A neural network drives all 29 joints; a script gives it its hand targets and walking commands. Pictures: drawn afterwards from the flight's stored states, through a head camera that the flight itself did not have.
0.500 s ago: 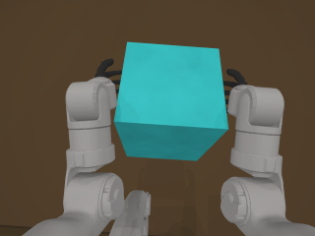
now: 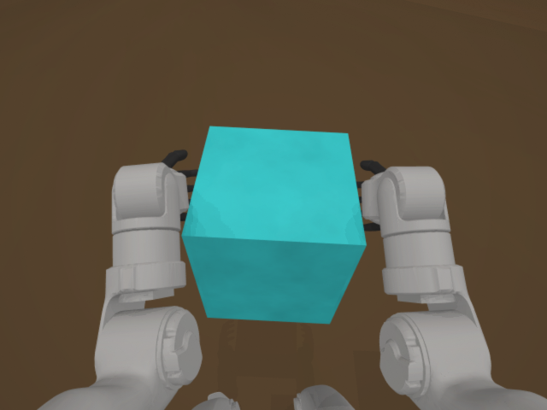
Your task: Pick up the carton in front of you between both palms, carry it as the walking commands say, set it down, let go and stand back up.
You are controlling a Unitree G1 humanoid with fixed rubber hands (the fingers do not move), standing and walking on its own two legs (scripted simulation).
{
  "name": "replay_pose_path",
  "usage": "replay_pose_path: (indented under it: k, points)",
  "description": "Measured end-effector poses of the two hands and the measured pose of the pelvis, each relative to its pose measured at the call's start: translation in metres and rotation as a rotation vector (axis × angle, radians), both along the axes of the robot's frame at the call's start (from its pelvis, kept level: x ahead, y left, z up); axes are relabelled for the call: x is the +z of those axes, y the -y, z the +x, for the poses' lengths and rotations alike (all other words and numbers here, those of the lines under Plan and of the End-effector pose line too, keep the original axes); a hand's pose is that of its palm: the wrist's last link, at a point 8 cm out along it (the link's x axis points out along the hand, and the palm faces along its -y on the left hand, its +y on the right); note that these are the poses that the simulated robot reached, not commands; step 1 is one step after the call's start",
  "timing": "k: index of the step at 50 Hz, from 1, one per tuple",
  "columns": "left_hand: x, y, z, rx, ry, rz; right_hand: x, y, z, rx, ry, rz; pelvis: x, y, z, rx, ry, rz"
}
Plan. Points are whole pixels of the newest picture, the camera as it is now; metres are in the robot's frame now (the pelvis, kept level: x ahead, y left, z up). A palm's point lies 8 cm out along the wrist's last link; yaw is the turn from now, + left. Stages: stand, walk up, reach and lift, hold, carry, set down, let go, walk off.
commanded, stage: carry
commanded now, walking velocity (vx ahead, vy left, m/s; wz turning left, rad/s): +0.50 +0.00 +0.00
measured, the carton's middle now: (273, 231) +0.39 -0.03 +0.03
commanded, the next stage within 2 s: none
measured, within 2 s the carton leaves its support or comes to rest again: neither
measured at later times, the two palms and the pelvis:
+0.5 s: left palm (173, 47) +0.62 +0.10 +0.22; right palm (347, 50) +0.62 -0.18 +0.20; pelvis +0.25 -0.05 +0.05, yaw +1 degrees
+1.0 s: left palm (181, 54) +0.75 +0.11 +0.15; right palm (322, 57) +0.74 -0.17 +0.13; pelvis +0.37 -0.02 +0.05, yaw -1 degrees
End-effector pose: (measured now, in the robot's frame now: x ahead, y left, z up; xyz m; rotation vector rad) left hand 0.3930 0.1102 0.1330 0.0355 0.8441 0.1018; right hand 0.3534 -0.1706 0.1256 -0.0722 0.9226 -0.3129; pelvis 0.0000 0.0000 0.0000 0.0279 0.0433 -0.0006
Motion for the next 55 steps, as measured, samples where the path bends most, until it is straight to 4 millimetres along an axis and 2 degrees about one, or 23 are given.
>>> replay_pose_path:
  k: [5,10,14,17,19,23,30,36,39,43,48,55]
  points:
    - [0.049,-0.007,0.048,0.037,0.111,-0.026,0.052,-0.006,0.057,-0.012,0.11,0.015,0.03,-0.002,0.04,-0.022,-0.017,-0.014]
    - [0.097,-0.009,0.098,0.057,0.194,-0.027,0.099,-0.007,0.114,0.009,0.192,0.011,0.046,0.006,0.092,-0.017,-0.036,-0.017]
    - [0.117,-0.008,0.137,0.068,0.188,-0.004,0.116,-0.005,0.157,0.041,0.183,0.007,0.051,0.018,0.143,-0.007,-0.038,-0.018]
    - [0.122,-0.003,0.167,0.081,0.169,0.023,0.116,0.0,0.192,0.077,0.161,0.012,0.046,0.03,0.184,0.001,-0.036,-0.015]
    - [0.121,0.002,0.186,0.095,0.164,0.052,0.11,0.004,0.218,0.107,0.156,0.023,0.039,0.038,0.208,0.013,-0.036,-0.023]
    - [0.101,0.007,0.212,0.128,0.086,0.088,0.086,0.009,0.256,0.14,0.077,0.055,0.043,0.046,0.236,0.018,-0.034,-0.016]
    - [0.068,0.011,0.261,0.135,0.003,0.071,0.052,0.013,0.298,0.118,-0.003,0.063,0.057,0.045,0.279,0.02,-0.035,-0.013]
    - [0.043,0.008,0.31,0.089,0.036,0.047,0.037,0.01,0.336,0.064,0.029,0.039,0.047,0.03,0.323,0.001,-0.029,-0.037]
    - [0.03,0.001,0.327,0.091,0.032,0.027,0.029,0.004,0.352,0.058,0.026,0.025,0.048,0.027,0.339,-0.012,-0.039,-0.015]
    - [0.022,-0.006,0.342,0.103,0.021,0.032,0.018,-0.003,0.369,0.06,0.015,0.035,0.051,0.024,0.355,-0.022,-0.061,-0.02]
    - [0.017,-0.005,0.354,0.112,0.044,0.037,0.01,-0.003,0.382,0.063,0.04,0.045,0.052,0.024,0.368,-0.022,-0.08,-0.022]
    - [0.005,0.006,0.35,0.108,0.07,0.041,-0.005,0.008,0.375,0.045,0.067,0.059,0.055,0.027,0.379,-0.015,-0.085,-0.019]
